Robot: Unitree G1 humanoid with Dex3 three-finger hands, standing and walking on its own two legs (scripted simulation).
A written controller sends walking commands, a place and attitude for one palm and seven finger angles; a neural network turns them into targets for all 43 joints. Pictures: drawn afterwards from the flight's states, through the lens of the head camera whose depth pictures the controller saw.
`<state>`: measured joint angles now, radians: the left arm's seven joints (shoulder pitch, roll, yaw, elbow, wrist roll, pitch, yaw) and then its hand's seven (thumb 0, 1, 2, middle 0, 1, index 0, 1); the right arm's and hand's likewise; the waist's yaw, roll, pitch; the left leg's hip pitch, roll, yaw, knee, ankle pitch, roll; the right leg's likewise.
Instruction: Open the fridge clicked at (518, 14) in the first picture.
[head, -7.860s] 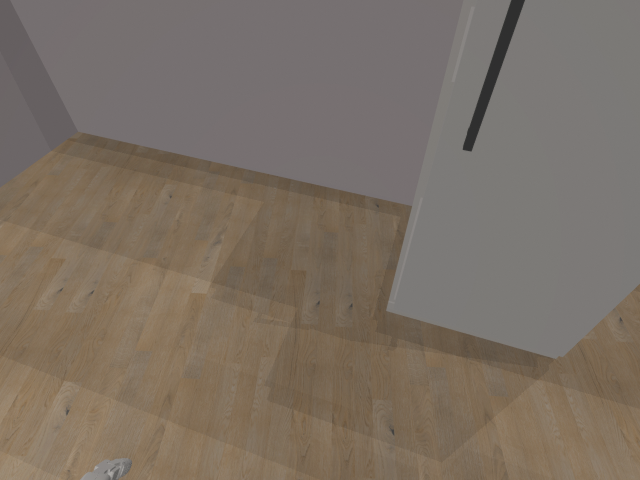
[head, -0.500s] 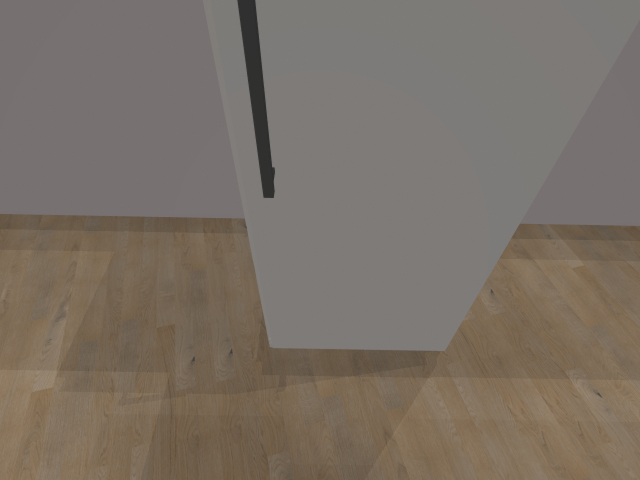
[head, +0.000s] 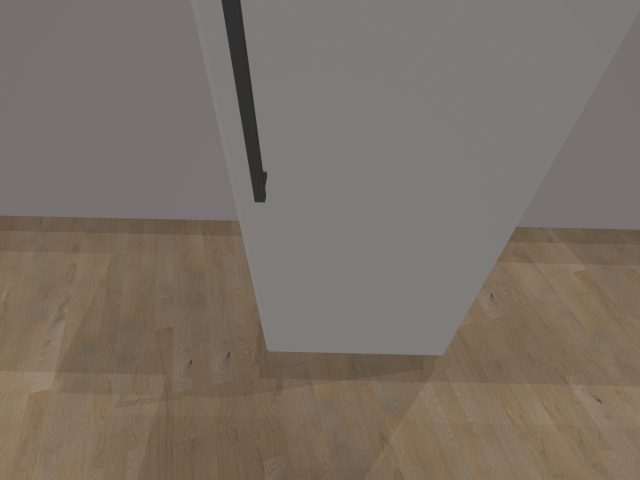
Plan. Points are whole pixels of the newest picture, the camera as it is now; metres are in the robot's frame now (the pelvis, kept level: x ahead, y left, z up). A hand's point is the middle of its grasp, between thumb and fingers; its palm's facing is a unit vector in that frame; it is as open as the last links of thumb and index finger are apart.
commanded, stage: look again from close up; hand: left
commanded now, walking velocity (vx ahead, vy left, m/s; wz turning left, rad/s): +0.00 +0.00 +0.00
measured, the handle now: (243, 57) +0.55 +0.14 +0.26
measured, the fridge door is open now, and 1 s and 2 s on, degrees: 0 0 0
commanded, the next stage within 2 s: shuffle to correct the standing spot in 0.22 s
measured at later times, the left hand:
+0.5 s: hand out of the picture -0.02 +0.17 -0.18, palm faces +0.06 -0.98 -0.18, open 7.4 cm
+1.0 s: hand (224, 479) +0.16 +0.15 -0.17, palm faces +0.06 -0.97 -0.25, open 7.3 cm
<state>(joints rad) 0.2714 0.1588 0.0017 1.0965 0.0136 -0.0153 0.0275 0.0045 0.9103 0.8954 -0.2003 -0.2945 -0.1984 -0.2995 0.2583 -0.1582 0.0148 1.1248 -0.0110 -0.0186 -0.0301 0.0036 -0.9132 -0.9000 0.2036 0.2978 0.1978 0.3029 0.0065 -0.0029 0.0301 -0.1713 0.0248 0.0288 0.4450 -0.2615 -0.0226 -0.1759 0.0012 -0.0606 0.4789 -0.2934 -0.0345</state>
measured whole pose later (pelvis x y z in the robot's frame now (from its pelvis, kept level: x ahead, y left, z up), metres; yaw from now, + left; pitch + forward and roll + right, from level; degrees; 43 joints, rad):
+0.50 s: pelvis +0.00 +0.00 +0.00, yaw +1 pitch -1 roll +0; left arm 0.32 0.16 0.02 1.10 0.02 0.00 0.02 0.00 0.91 0.90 -0.20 -0.29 -0.20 -0.30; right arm 0.30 -0.15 0.01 1.13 -0.02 0.00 -0.02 0.00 -0.91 -0.90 0.20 0.30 0.20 0.30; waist 0.01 -0.01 0.02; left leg -0.20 0.04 0.01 0.53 -0.31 -0.01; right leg -0.18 0.02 -0.08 0.50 -0.32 -0.05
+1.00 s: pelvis +0.10 -0.04 -0.01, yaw +3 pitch +0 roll +1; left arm 0.18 0.17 0.04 1.03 0.02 -0.05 0.03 0.01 0.93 0.90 -0.20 -0.29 -0.20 -0.30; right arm 0.39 -0.13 -0.02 1.17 0.00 0.01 -0.04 0.00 -0.91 -0.90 0.21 0.30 0.20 0.30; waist -0.03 0.03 0.08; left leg -0.25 0.05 0.02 0.87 -0.57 -0.02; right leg -0.31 -0.04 -0.15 0.62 -0.31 -0.06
